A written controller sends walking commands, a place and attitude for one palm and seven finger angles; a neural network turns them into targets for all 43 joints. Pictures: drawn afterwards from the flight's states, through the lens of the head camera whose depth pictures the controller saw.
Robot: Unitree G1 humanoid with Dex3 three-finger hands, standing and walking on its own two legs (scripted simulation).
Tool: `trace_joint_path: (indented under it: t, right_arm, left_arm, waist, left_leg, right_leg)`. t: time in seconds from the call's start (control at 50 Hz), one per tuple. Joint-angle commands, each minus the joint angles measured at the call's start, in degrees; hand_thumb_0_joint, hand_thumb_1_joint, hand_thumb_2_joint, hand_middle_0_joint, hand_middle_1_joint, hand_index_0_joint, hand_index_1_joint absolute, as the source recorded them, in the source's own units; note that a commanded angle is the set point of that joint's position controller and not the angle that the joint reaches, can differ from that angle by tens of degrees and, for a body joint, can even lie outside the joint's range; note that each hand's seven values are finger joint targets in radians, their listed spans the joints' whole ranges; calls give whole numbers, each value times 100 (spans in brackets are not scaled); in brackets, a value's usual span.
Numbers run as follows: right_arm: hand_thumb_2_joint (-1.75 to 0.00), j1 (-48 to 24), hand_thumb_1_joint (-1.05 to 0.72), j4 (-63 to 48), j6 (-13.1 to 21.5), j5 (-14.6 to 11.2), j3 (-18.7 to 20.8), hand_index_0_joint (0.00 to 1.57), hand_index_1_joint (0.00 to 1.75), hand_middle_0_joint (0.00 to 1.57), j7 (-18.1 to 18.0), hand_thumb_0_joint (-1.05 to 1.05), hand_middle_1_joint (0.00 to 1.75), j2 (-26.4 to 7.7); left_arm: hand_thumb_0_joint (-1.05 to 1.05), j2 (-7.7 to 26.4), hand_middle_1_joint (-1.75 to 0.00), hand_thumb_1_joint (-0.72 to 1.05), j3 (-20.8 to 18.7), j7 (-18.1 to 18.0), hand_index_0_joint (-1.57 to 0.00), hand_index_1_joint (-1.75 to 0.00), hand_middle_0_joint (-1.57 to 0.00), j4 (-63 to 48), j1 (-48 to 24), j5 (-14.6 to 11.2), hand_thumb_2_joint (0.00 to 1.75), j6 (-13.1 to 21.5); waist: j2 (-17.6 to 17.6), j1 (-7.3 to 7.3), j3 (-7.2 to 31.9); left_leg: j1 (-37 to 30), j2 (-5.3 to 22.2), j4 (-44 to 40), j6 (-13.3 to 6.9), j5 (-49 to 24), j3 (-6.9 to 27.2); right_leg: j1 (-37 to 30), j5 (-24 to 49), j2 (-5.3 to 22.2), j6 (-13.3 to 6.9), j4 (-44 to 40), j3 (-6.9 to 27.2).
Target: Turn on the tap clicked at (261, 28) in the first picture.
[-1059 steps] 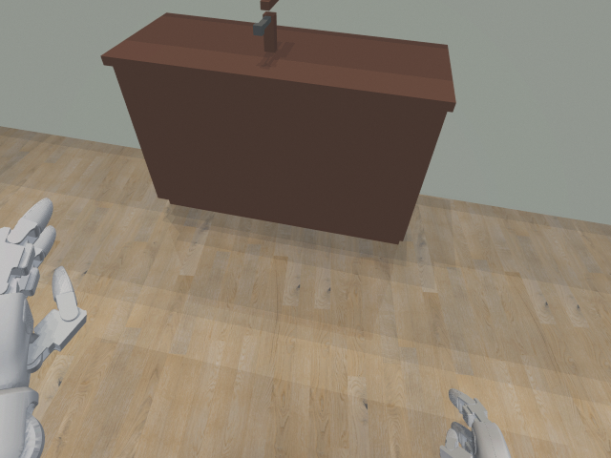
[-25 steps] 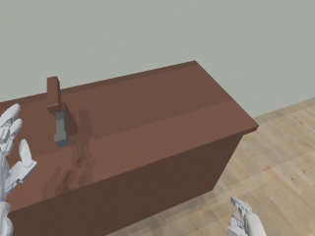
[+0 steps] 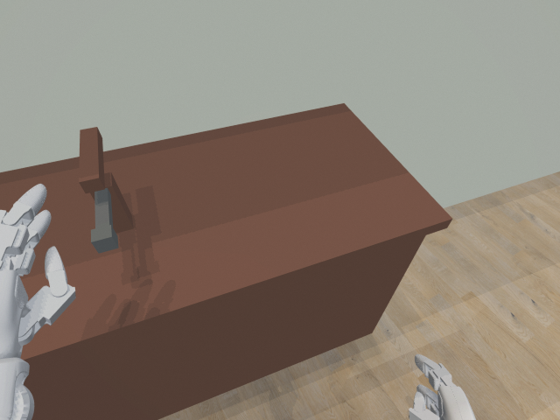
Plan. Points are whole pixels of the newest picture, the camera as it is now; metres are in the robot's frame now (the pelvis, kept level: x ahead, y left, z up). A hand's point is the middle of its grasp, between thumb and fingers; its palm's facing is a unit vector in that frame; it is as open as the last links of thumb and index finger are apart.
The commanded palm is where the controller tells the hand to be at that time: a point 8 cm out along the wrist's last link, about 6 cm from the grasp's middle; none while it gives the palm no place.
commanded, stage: look again from close up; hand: left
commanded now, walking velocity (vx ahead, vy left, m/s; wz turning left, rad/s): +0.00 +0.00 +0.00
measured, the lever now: (104, 239) +0.34 +0.29 +0.07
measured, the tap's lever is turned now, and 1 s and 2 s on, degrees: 0 0 0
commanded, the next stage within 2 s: shuffle to correct the standing spot in 0.22 s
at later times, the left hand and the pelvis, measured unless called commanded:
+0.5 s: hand (60, 277) +0.22 +0.26 +0.16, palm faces +0.40 -0.85 -0.34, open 7.5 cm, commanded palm +0.17 +0.29 +0.17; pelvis +0.01 +0.01 +0.00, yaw +0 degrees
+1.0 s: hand (116, 282) +0.22 +0.20 +0.16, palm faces +0.36 -0.86 -0.36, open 7.5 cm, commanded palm +0.17 +0.24 +0.17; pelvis +0.01 -0.04 +0.00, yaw +0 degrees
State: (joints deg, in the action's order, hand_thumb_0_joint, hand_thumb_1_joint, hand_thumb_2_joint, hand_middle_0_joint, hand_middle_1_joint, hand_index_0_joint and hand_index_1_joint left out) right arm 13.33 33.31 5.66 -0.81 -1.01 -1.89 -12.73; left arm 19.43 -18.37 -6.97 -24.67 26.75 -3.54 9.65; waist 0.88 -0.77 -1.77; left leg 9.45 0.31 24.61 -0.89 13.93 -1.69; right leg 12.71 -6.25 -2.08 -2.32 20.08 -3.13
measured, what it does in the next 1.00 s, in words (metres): stands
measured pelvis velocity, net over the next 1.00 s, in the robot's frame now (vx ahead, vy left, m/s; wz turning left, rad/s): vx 0.01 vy -0.04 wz -0.01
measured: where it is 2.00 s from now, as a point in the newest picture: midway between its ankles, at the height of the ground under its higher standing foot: outside the picture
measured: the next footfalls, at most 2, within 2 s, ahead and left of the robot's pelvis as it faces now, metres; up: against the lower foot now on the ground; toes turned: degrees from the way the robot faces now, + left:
none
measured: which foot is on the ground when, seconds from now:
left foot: down 0.00-1.00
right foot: down 0.00-1.00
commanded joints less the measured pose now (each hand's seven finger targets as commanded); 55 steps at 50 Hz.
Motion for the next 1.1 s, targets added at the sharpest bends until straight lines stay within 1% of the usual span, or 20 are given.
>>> trace_joint_path:
  t: [0.0, 0.02, 0.1, 0.12, 0.18, 0.2, 0.22, 0.28, 0.3, 0.32, 0.38, 0.56, 0.6, 0.62, 0.68, 0.8, 0.96, 1.0, 1.02, 1.08]
  right_arm:
    - [-90, -724, -90, -909, 372, -47, 222, 20, 30, 20, -39, 0, 30, -641]
    - [-90, -664, -90, -884, 355, -11, 213, 20, 30, 20, -44, 0, 30, -627]
    - [-90, -716, -90, -888, 371, -43, 228, 20, 30, 20, -35, 0, 30, -622]
    - [-90, -667, -90, -860, 355, -9, 225, 20, 30, 20, -36, 0, 30, -624]
    - [-90, -660, -90, -905, 356, -28, 244, 20, 30, 20, -29, 0, 30, -620]
    - [-90, -740, -90, -891, 347, -42, 236, 20, 30, 20, -36, 0, 30, -610]
    - [-90, -676, -90, -868, 317, -5, 221, 20, 30, 20, -34, 0, 30, -613]
    - [-90, -687, -90, -921, 321, -23, 243, 20, 30, 20, -34, 0, 30, -607]
    - [-90, -742, -90, -911, 307, -37, 226, 20, 30, 20, -40, 0, 30, -599]
    - [-90, -698, -90, -899, 284, -4, 208, 20, 30, 20, -43, 0, 30, -580]
    - [-90, -716, -90, -945, 266, -11, 223, 20, 30, 20, -45, 0, 30, -565]
    - [-90, -742, -90, -1004, 175, -11, 271, 20, 30, 20, 34, 0, 30, -532]
    - [-90, -813, -90, -1025, 151, -29, 254, 20, 30, 20, 52, 0, 30, -499]
    - [-90, -777, -90, -1022, 126, 2, 246, 20, 30, 20, 61, 0, 30, -503]
    - [-90, -761, -90, -1063, 111, -22, 272, 20, 30, 20, 71, 0, 30, -497]
    - [-90, -818, -90, -1072, 76, -65, 261, 20, 30, 20, 47, 0, 30, -477]
    - [-90, -740, -90, -1052, 81, -93, 312, 20, 30, 20, 21, 0, 30, -511]
    - [-90, -809, -90, -1003, 79, -141, 289, 20, 30, 20, 1, 0, 30, -507]
    - [-90, -748, -90, -985, 63, -119, 261, 20, 30, 20, 4, 0, 30, -492]
    - [-90, -787, -90, -960, 35, -134, 250, 20, 30, 20, -5, 0, 30, -523]
  left_arm:
    - [0, 1093, -30, 90, -724, -104, -20, -30, -20, -1334, -533, -29, 90, 372]
    - [0, 946, -30, 90, -609, -90, -20, -30, -20, -1274, -540, -38, 90, 384]
    - [0, 1032, -30, 90, -682, -98, -20, -30, -20, -1350, -548, -34, 90, 361]
    - [0, 884, -30, 90, -556, -77, -20, -30, -20, -1325, -563, -33, 90, 384]
    - [0, 910, -30, 90, -587, -78, -20, -30, -20, -1331, -505, -41, 90, 356]
    - [0, 1027, -30, 90, -690, -91, -20, -30, -20, -1352, -453, -37, 90, 346]
    - [0, 884, -30, 90, -567, -75, -20, -30, -20, -1334, -490, -40, 90, 367]
    - [0, 928, -30, 90, -597, -73, -20, -30, -20, -1411, -497, -42, 90, 352]
    - [0, 1044, -30, 90, -708, -86, -20, -30, -20, -1421, -453, -42, 90, 344]
    - [0, 908, -30, 90, -592, -66, -20, -30, -20, -1402, -490, -52, 90, 358]
    - [0, 987, -30, 90, -666, -62, -20, -30, -20, -1442, -577, -86, 90, 336]
    - [0, 936, -30, 90, -594, 11, -20, -30, -20, -1645, -705, -129, 90, 321]
    - [0, 1036, -30, 90, -678, 6, -20, -30, -20, -1722, -594, -139, 90, 312]
    - [0, 924, -30, 90, -577, 25, -20, -30, -20, -1714, -566, -145, 90, 315]
    - [0, 1019, -30, 90, -706, 10, -20, -30, -20, -1663, -437, -177, 90, 292]
    - [0, 1116, -30, 90, -790, 0, -20, -30, -20, -1753, -365, -228, 90, 239]
    - [0, 1082, -30, 90, -725, -21, -20, -30, -20, -1582, -263, -286, 90, 86]
    - [0, 1190, -30, 90, -830, -99, -20, -30, -20, -1561, -143, -254, 90, 55]
    - [0, 1063, -30, 90, -728, -116, -20, -30, -20, -1473, -91, -243, 90, 40]
    - [0, 1141, -30, 90, -796, -163, -20, -30, -20, -1420, -29, -195, 90, 37]
  waist:
    - [219, -26, 557]
    - [80, -15, 556]
    - [196, -24, 578]
    - [139, -11, 611]
    - [83, -25, 640]
    - [211, -33, 661]
    - [139, -13, 658]
    - [153, -26, 627]
    - [274, -30, 637]
    - [163, -15, 648]
    - [154, -19, 655]
    - [468, -4, 767]
    - [614, -1, 768]
    - [600, 9, 749]
    - [427, -4, 750]
    - [462, 25, 725]
    - [17, 45, 773]
    - [89, 49, 794]
    - [-104, 58, 781]
    - [-325, 29, 681]
  left_leg:
    - [278, 483, -545, -96, -318, 602]
    - [344, 484, -561, -98, -286, 600]
    - [243, 488, -543, -85, -434, 613]
    - [260, 503, -562, -90, -483, 618]
    - [270, 522, -565, -68, -631, 642]
    - [178, 528, -560, -74, -700, 627]
    - [269, 538, -587, -68, -752, 658]
    - [274, 553, -604, -56, -777, 681]
    - [230, 563, -634, -47, -819, 696]
    - [252, 590, -662, -41, -857, 686]
    - [206, 683, -717, -5, -971, 757]
    - [10, 915, -599, 83, -1640, 777]
    - [18, 925, -582, 94, -1605, 756]
    - [110, 934, -587, 73, -1555, 757]
    - [239, 960, -551, 23, -1194, 763]
    - [249, 918, -491, -27, -717, 694]
    - [207, 677, 19, -67, -192, 423]
    - [172, 506, 279, -95, -55, 337]
    - [246, 412, 417, -113, 54, 302]
    - [443, 288, 553, -135, 74, 339]
  right_leg:
    - [-585, -224, 741, 116, -321, 821]
    - [-649, -235, 725, 128, -314, 766]
    - [-664, -40, 746, 106, -286, 821]
    - [-727, 60, 720, 108, -238, 756]
    - [-835, 294, 728, 103, -182, 770]
    - [-802, 369, 734, 107, -165, 761]
    - [-881, 431, 712, 103, -126, 685]
    - [-896, 495, 723, 102, -121, 726]
    - [-871, 508, 720, 102, -85, 702]
    - [-895, 535, 668, 115, -59, 614]
    - [-868, 581, 615, 140, -26, 612]
    - [-719, 730, 505, 160, 157, 480]
    - [-672, 677, 505, 158, 184, 453]
    - [-699, 663, 478, 155, 180, 426]
    - [-743, 580, 530, 151, 128, 533]
    - [-594, 388, 543, 125, 67, 637]
    - [-353, -120, 798, 86, -323, 1065]
    - [-294, -451, 1021, 114, -636, 1375]
    - [-285, -713, 1103, 187, -815, 1450]
    - [-368, -969, 1278, 390, -1144, 1640]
